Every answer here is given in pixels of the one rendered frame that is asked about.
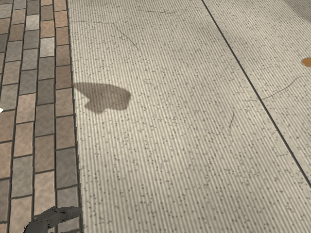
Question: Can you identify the left robot hand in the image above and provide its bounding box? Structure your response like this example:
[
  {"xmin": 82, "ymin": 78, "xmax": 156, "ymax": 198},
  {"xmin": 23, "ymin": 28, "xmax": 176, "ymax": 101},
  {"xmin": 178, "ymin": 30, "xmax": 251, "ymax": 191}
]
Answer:
[{"xmin": 23, "ymin": 206, "xmax": 82, "ymax": 233}]

